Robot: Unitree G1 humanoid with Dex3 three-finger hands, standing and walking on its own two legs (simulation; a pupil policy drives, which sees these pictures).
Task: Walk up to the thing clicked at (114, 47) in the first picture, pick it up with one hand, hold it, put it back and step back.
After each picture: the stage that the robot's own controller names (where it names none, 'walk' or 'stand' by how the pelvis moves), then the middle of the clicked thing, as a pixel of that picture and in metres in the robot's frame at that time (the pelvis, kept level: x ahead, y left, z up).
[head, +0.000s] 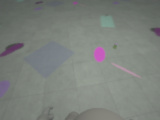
stand; (115, 46) +1.63 -0.57 -0.72
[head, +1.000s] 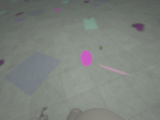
walk; (100, 47) +1.58 -0.12 -0.70
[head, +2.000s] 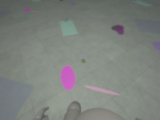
walk; (83, 59) +1.06 +0.18 -0.71
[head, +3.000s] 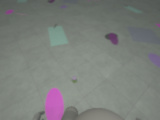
walk; (74, 79) +0.63 +0.20 -0.70
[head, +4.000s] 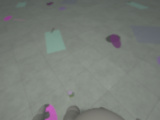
walk; (70, 93) +0.39 +0.26 -0.69
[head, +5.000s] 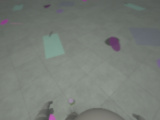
stand; (71, 101) +0.30 +0.23 -0.72
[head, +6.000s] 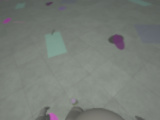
stand; (73, 101) +0.28 +0.22 -0.71
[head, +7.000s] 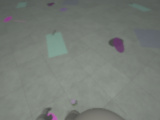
stand; (73, 102) +0.29 +0.19 -0.72
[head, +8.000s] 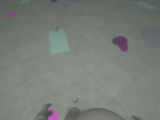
stand; (74, 99) +0.31 +0.18 -0.72
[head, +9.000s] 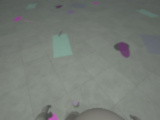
stand; (75, 104) +0.30 +0.16 -0.72
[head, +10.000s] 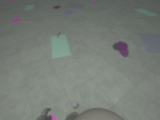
stand; (74, 105) +0.28 +0.17 -0.72
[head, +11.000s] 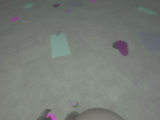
stand; (74, 104) +0.28 +0.17 -0.72
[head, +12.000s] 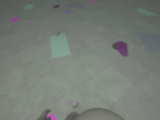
stand; (74, 104) +0.29 +0.17 -0.72
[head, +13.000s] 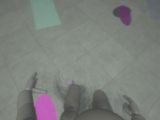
go down; (69, 82) +0.32 +0.19 -0.53
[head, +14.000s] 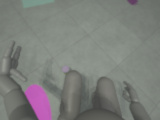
go down; (66, 70) +0.36 +0.24 -0.33
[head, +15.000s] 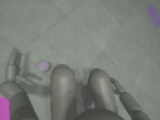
close in; (44, 67) +0.31 +0.28 -0.23
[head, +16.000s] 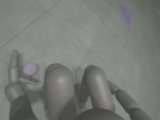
close; (30, 70) +0.30 +0.28 -0.20
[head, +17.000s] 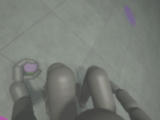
lift; (31, 69) +0.30 +0.29 -0.21
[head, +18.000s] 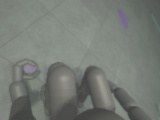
lift; (30, 69) +0.30 +0.29 -0.21
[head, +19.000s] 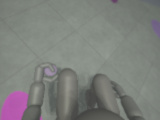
lift; (50, 73) +0.27 +0.27 -0.10
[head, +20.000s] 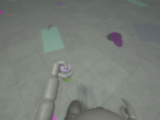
lift; (66, 72) +0.32 +0.17 +0.04
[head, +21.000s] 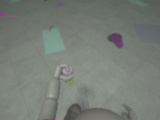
hold; (68, 75) +0.32 +0.16 +0.01
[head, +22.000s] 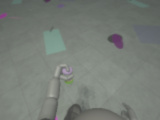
hold; (68, 75) +0.32 +0.17 +0.01
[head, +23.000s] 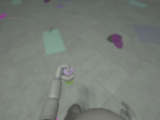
crouch; (69, 75) +0.32 +0.16 +0.01
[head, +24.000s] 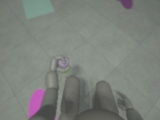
crouch; (64, 65) +0.36 +0.21 -0.08
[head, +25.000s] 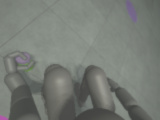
lower; (25, 62) +0.34 +0.32 -0.22
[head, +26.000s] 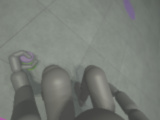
lower; (28, 61) +0.35 +0.30 -0.21
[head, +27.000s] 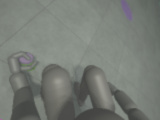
lower; (28, 62) +0.35 +0.30 -0.21
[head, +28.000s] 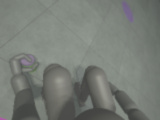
lower; (29, 64) +0.33 +0.30 -0.21
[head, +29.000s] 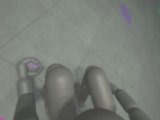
loosen; (34, 67) +0.32 +0.28 -0.21
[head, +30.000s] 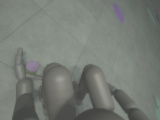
withdraw; (31, 68) +0.32 +0.27 -0.22
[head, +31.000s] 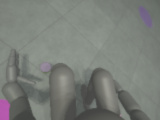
rise; (46, 68) +0.31 +0.27 -0.22
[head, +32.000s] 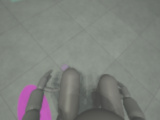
stand; (65, 69) +0.35 +0.24 -0.30
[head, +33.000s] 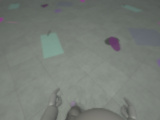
stand; (73, 104) +0.28 +0.17 -0.65
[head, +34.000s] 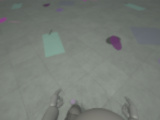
stand; (73, 102) +0.30 +0.18 -0.66
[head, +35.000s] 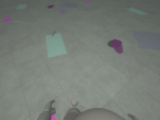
stand; (74, 103) +0.30 +0.17 -0.70
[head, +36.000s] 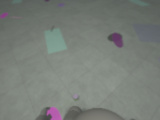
walk; (75, 97) +0.33 +0.16 -0.71
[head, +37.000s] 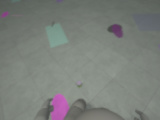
walk; (79, 84) +0.48 +0.17 -0.70
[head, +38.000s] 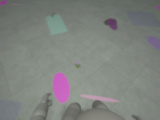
walk; (77, 64) +0.81 +0.19 -0.70
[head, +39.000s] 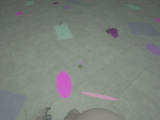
stand; (80, 65) +0.96 +0.19 -0.71
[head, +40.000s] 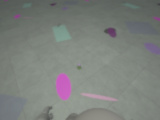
stand; (79, 66) +0.95 +0.21 -0.73
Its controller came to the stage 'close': yes
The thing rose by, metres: 0.71
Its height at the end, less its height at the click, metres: +0.00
